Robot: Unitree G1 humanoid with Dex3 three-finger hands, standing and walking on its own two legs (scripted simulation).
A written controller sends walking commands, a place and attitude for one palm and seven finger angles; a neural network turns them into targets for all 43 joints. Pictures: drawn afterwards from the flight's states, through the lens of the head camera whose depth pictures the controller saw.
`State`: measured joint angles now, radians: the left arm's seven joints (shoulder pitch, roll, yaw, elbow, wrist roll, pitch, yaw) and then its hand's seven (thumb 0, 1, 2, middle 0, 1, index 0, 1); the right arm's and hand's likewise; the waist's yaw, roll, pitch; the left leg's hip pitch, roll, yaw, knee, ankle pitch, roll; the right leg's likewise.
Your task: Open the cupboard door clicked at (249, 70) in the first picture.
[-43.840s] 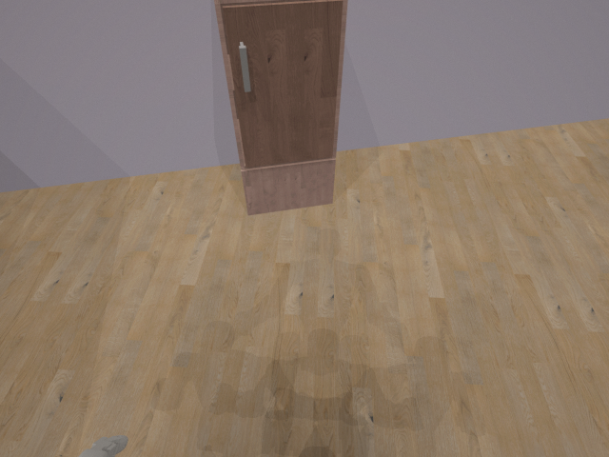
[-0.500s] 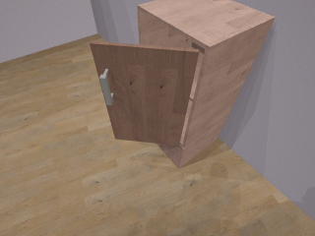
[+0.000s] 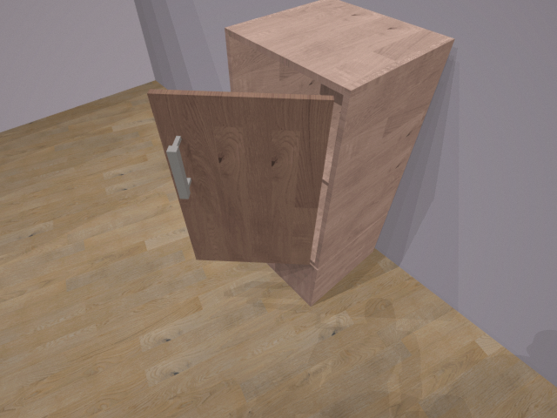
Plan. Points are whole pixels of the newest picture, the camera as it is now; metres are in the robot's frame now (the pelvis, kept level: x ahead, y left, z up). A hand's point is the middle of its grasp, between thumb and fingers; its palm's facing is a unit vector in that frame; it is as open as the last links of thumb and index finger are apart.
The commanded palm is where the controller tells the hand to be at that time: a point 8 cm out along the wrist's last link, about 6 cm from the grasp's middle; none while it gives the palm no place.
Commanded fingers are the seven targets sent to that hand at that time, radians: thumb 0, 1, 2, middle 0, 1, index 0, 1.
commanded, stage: look again from close up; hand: left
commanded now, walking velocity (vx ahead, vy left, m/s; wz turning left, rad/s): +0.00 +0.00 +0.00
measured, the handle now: (181, 168) +0.63 +0.26 -0.04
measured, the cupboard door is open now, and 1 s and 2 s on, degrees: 46 46 46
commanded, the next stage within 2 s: shuffle to correct the standing spot in 0.20 s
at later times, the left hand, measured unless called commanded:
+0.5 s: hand out of the picture -0.08 +0.16 -0.17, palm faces +0.08 -0.98 -0.16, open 7.4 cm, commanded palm none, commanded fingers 0.00 0.90 0.90 -0.20 -0.30 -0.20 -0.30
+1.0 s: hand out of the picture +0.09 +0.19 -0.16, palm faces +0.10 -0.97 -0.22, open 7.3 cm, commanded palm none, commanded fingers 0.00 0.90 0.90 -0.20 -0.30 -0.20 -0.30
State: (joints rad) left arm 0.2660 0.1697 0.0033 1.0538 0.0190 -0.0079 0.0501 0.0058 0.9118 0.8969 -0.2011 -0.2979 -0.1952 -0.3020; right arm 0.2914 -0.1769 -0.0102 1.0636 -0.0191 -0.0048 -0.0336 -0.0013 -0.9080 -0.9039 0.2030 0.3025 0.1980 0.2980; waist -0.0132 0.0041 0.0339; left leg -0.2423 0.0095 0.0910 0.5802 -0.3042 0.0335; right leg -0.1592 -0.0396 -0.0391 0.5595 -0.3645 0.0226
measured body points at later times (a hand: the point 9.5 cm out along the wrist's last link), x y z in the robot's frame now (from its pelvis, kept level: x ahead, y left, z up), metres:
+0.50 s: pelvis -0.03 +0.00 +0.00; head -0.03 +0.01 +0.45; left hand -0.08 +0.21 -0.16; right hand -0.04 -0.23 -0.15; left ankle +0.01 +0.10 -0.73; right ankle -0.04 -0.13 -0.73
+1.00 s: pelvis +0.06 +0.01 +0.00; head +0.06 +0.00 +0.45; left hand +0.09 +0.25 -0.14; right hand +0.03 -0.20 -0.17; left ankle +0.03 +0.10 -0.68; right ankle +0.07 -0.09 -0.73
